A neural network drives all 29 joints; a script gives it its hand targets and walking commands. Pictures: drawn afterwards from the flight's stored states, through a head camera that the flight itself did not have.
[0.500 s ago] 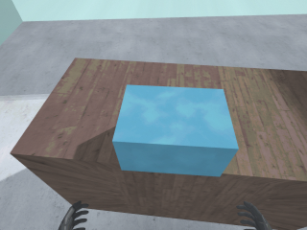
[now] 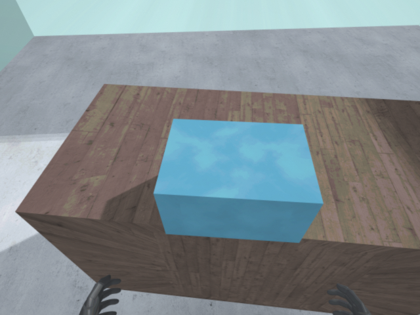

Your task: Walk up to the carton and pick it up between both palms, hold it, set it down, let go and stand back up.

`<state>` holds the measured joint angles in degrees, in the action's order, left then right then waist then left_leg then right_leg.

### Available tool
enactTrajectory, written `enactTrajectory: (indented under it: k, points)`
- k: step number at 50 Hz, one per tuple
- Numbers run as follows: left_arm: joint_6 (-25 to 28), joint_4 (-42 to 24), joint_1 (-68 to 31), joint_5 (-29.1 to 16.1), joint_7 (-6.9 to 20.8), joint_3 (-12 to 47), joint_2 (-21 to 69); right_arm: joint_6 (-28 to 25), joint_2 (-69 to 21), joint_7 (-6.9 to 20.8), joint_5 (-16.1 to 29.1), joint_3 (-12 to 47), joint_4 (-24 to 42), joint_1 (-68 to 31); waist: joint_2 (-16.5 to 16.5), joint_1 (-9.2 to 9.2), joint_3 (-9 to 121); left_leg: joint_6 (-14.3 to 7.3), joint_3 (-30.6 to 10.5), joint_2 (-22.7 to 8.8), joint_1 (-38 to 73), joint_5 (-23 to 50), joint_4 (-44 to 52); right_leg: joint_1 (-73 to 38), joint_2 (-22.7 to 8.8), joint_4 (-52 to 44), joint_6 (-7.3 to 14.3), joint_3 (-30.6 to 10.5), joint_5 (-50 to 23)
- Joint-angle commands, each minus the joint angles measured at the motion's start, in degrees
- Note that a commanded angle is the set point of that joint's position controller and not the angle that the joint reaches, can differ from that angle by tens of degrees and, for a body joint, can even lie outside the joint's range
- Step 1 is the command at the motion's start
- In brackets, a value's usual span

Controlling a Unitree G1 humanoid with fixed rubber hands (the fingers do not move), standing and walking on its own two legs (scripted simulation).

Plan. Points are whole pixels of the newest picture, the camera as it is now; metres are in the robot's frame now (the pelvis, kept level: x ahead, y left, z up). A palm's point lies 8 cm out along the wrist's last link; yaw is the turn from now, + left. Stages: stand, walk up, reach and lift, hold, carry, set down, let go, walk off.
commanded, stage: stand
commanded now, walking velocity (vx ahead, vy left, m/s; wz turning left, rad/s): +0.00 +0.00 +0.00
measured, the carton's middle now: (234, 179) +0.42 -0.03 +0.00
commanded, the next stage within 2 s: walk up in 0.34 s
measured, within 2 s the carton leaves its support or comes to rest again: neither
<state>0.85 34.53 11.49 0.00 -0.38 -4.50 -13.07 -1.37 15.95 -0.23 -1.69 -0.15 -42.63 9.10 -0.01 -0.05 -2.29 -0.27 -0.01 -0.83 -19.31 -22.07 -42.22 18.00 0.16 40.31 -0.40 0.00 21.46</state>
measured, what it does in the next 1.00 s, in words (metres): steps on the spot: left foot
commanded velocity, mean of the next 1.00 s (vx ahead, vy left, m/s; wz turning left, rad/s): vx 0.00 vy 0.00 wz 0.00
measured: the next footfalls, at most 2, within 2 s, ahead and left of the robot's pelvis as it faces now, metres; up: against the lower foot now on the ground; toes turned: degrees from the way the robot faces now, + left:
left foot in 0.82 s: +0.11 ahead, +0.16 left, +0.00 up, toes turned +3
right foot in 1.40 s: +0.08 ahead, -0.13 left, +0.00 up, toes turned +0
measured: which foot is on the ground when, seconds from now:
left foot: down 0.00-0.58, up 0.60-0.80, down 0.82-1.00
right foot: down 0.00-0.84, up 0.86-1.00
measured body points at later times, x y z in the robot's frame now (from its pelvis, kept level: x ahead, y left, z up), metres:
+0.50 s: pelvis -0.02 -0.01 +0.00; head -0.02 +0.00 +0.45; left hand +0.14 +0.25 -0.08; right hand +0.12 -0.27 -0.10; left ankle +0.01 +0.11 -0.72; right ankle +0.00 -0.13 -0.72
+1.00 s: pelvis -0.01 +0.08 +0.00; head +0.01 +0.11 +0.45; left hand +0.09 +0.39 -0.11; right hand +0.07 -0.23 -0.09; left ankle +0.07 +0.16 -0.72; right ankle +0.03 -0.09 -0.66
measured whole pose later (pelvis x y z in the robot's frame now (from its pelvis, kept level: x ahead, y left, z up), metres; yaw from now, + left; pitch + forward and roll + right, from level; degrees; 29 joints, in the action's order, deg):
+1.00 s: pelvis -0.01 +0.08 +0.00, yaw +3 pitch -3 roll -3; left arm 1.3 37.3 18.0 0.0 -1.7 -5.0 -20.2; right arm -1.7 20.6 2.0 -3.8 -5.0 -44.7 18.4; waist 0.5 1.4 -5.0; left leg -2.4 0.1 0.1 -23.6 -15.3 -41.3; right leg 26.8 0.3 59.6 1.1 -3.0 24.4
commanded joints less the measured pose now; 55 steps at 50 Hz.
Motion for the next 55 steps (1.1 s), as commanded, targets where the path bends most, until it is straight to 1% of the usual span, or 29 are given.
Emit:
enactTrajectory:
  k: [1, 7, 10, 18, 19, 22, 26, 27, 28, 29, 30, 31, 32, 33, 35, 37, 38, 39, 40, 41, 42, 43, 44, 45, 47, 48, 51, 52, 55]
  points:
    - [2.9, -0.5, -2.5, 1.3, -0.5, -2.9, -15.0, -2.7, 13.2, 0.0, 0.6, -5.0, 3.1, -3.5, -0.2, -0.05, 8.6, -4.5, -5.9, -4.7, 3.8, 18.2, 7.6, -3.1, -4.5, -4.2, 5.3, -5.3, -16.6]
    - [2.9, 0.0, -2.7, 1.4, -0.4, -2.7, -15.1, -2.9, 13.6, -0.2, 0.5, -5.0, 2.4, -3.0, -0.1, 0.36, 7.1, -4.4, -6.4, -5.0, 3.0, 15.0, 9.1, -2.8, -4.5, -5.4, 5.3, -5.6, -14.0]
    - [2.9, 0.0, -2.4, 1.4, -0.2, -2.6, -14.5, -2.8, 13.4, -0.1, 0.4, -4.9, 2.4, -4.0, -0.5, -0.27, 7.3, -4.6, -7.1, -5.2, 2.5, 14.4, 9.5, -3.4, -4.4, -5.4, 5.4, -5.5, -13.6]
    - [2.9, 0.3, -2.8, 1.5, -0.4, -2.8, -15.2, -2.8, 13.2, 0.1, 0.8, -4.7, 1.6, -3.3, 0.8, 0.02, 7.2, -4.4, -6.7, -4.8, 2.4, 13.1, 10.0, -3.6, -4.7, -6.6, 5.3, -6.2, -12.4]
    - [3.0, 0.4, -2.7, 1.4, -0.3, -2.7, -15.1, -2.8, 13.7, 0.0, 0.5, -5.0, 1.5, -3.6, -0.6, 0.12, 6.2, -4.3, -6.6, -4.6, 2.2, 12.8, 10.5, -2.8, -4.7, -6.8, 5.2, -6.6, -12.1]
    - [3.0, 0.8, -3.1, 1.6, -0.3, -2.7, -15.4, -2.6, 13.3, 0.3, 0.6, -4.9, 1.4, -3.7, 1.3, 0.20, 5.7, -4.1, -6.1, -4.3, 2.0, 10.9, 10.4, -2.8, -5.2, -8.0, 5.3, -6.9, -10.2]
    - [3.1, 0.8, -3.7, 1.6, -0.2, -2.6, -15.7, -2.5, 13.2, 0.2, 0.5, -4.8, 0.8, -3.3, 1.1, 0.43, 4.3, -3.9, -6.3, -4.1, 2.2, 9.8, 11.0, -1.1, -5.5, -9.5, 5.4, -7.9, -7.7]
    - [4.0, 3.0, 6.4, 1.6, -0.9, -3.6, -22.4, -1.4, 18.5, 1.8, -2.7, -6.8, 3.5, 0.0, -1.0, -0.57, 3.9, -5.6, -6.4, -2.3, -4.1, -7.6, 4.8, -3.3, -7.5, -10.9, 8.3, -15.7, 10.9]
    - [4.4, 4.7, 11.1, 1.9, -1.3, -4.7, -24.8, -0.4, 17.1, 2.7, -3.0, -6.7, 4.6, -2.0, 3.3, -2.48, 1.0, -4.1, -3.9, 0.5, -14.3, -12.6, -2.1, -8.1, -12.4, -18.0, 11.6, -26.2, 23.3]
    - [4.9, 5.4, 13.5, 2.4, -1.5, -5.8, -26.8, 0.3, 16.9, 3.0, -3.4, -7.0, 5.3, -2.9, 8.3, -3.69, -2.3, -2.8, -0.3, 1.5, -23.7, -11.8, -13.2, -11.8, -19.4, -24.6, 14.9, -36.2, 27.9]
    - [5.3, 4.8, 13.4, 2.6, -1.8, -6.6, -27.3, 0.5, 17.7, 3.2, -3.9, -7.3, 6.2, -3.0, 5.7, -3.79, -4.9, -2.9, -3.8, -1.4, -28.4, -9.4, -16.9, -12.3, -22.7, -25.8, 17.3, -40.4, 25.9]
    - [5.7, 4.5, 12.7, 2.6, -2.1, -6.7, -27.6, 0.2, 17.8, 3.5, -3.6, -7.5, 6.3, -2.0, 2.6, -3.00, -4.5, -2.9, -4.7, -2.6, -27.8, -7.4, -17.1, -12.5, -23.4, -24.4, 18.2, -39.2, 19.1]
    - [6.0, 4.3, 12.1, 2.3, -2.2, -6.2, -26.6, -0.1, 17.5, 3.7, -3.5, -7.7, 6.7, -1.2, 1.3, -2.09, -3.9, -3.0, -4.9, -3.1, -26.7, -6.7, -16.6, -12.4, -22.5, -22.2, 17.5, -35.9, 9.7]
    - [6.2, 3.7, 11.3, 2.2, -2.2, -5.8, -25.7, -0.3, 17.2, 3.8, -3.1, -8.0, 6.9, -1.3, 1.2, -1.66, -2.3, -2.7, -4.6, -3.1, -23.9, -6.5, -16.1, -11.7, -21.3, -19.8, 16.7, -32.1, 0.2]
    - [6.2, 3.1, 11.8, 2.2, -2.0, -5.5, -25.1, -0.3, 16.1, 4.3, -2.8, -8.3, 7.6, -1.1, 3.9, -1.88, 1.2, -2.1, -3.3, -2.4, -20.3, -7.8, -14.7, -11.6, -18.4, -15.1, 15.5, -25.3, -12.3]
    - [5.9, 1.7, 10.4, 2.5, -1.7, -5.2, -25.2, -0.6, 15.6, 4.5, -1.6, -8.4, 7.9, -0.3, 8.9, -1.85, 2.3, -2.3, -1.7, -2.0, -15.1, -7.3, -10.9, -7.3, -16.8, -13.2, 15.1, -21.1, -14.9]
    - [5.5, 0.9, 7.7, 2.6, -1.7, -5.1, -25.1, -0.6, 15.7, 4.5, -1.2, -8.7, 7.2, 1.0, 10.1, -0.72, 2.5, -2.3, -1.2, -1.7, -10.6, -6.3, -7.4, -3.8, -16.0, -12.1, 14.6, -19.3, -13.5]
    - [5.2, -0.3, 3.9, 2.6, -1.6, -4.8, -24.9, -0.9, 15.9, 4.2, -0.9, -9.1, 5.7, 5.4, 9.8, 2.46, 3.1, -2.9, -0.1, -1.3, -2.1, -1.5, -1.2, 2.1, -14.4, -9.2, 12.7, -15.4, -13.5]
    - [4.5, -1.2, 0.2, 2.4, -1.4, -4.0, -23.0, -1.4, 15.9, 3.6, -0.7, -9.6, 2.7, 12.6, 7.5, 6.40, 5.3, -2.8, 1.9, 0.4, 11.4, 5.0, 6.4, 10.1, -10.5, -1.7, 9.7, -9.8, -11.8]
    - [4.0, -1.4, 0.9, 2.3, -1.6, -2.8, -17.9, -2.0, 18.3, 2.6, -1.5, -10.8, 0.3, 20.3, -4.6, 10.04, 7.3, -2.0, -3.6, -1.7, 21.1, 5.6, 13.6, 17.2, -4.3, 14.3, 5.9, -4.4, -5.7]
    - [3.7, -2.2, 3.5, 1.6, -1.8, -0.8, -11.6, -2.6, 22.1, 1.5, -2.5, -11.1, 0.7, 21.2, -20.0, 8.92, 7.7, -2.8, -25.3, -14.5, 22.7, 2.5, 20.7, 26.6, 4.4, 28.3, 2.0, -4.1, 16.0]
    - [2.5, 1.0, 9.1, 1.5, -2.7, -1.8, -15.5, -2.3, 23.9, 1.2, -1.6, -11.2, 2.7, 13.1, -10.6, 3.19, 4.9, -5.0, -36.0, -20.3, 13.6, -4.9, 25.5, 25.2, 4.0, 30.6, 1.7, -8.0, 14.0]
    - [1.8, 2.5, 10.8, 1.4, -2.7, -2.7, -20.0, -1.9, 23.9, 1.2, -0.9, -11.0, 4.4, 7.5, -7.7, 2.56, 3.9, -5.4, -35.7, -20.4, 8.1, -21.6, 29.3, 22.6, 1.3, 30.2, 2.4, -10.4, 11.1]
    - [1.4, 3.1, 9.4, 1.4, -2.2, -3.2, -22.1, -1.7, 22.9, 1.2, -0.8, -10.6, 4.4, 5.8, -5.5, 2.93, 0.0, -4.3, -31.0, -17.3, 4.4, -23.1, 29.3, 22.0, -0.1, 29.7, 2.8, -10.5, 7.3]
    - [1.1, 4.2, 11.5, 1.0, -1.4, -3.3, -21.0, -1.9, 20.4, 0.7, -1.1, -9.6, 4.4, 5.3, -6.9, 2.14, -2.1, -0.9, -24.5, -12.8, 1.5, -20.3, 29.1, 20.9, -0.6, 27.4, 1.8, -10.3, 2.3]
    - [0.8, 4.9, 13.1, 1.0, -1.1, -3.2, -21.2, -2.1, 20.8, 0.5, -1.0, -9.6, 4.7, 5.6, -7.9, 1.66, -1.0, -0.6, -23.4, -12.2, 1.8, -19.8, 28.9, 19.7, -0.3, 27.2, 1.5, -10.1, 0.7]
    - [0.7, 6.6, 14.5, 0.7, -1.0, -3.2, -21.0, -2.4, 19.3, 0.5, -1.0, -9.1, 4.6, 6.5, -4.3, 1.28, 0.3, -2.6, -18.9, -11.9, 3.9, -12.5, 27.2, 19.0, -0.6, 23.8, 0.1, -10.5, -2.4]
    - [0.5, 6.8, 14.4, 0.8, -0.9, -3.2, -21.0, -2.6, 18.8, 0.4, -0.7, -9.0, 4.9, 6.4, -2.6, 1.02, 1.5, -3.1, -18.5, -12.1, 4.6, -11.6, 26.6, 18.4, -0.2, 23.4, -0.1, -10.7, -2.6]
    - [0.4, 6.2, 12.7, 0.9, -0.9, -3.1, -20.5, -2.6, 18.9, 0.2, -0.3, -8.7, 4.5, 7.0, -1.1, 1.45, 2.2, -5.8, -17.7, -13.3, 6.3, -10.1, 25.9, 18.8, -0.5, 21.6, -0.3, -10.7, -2.0]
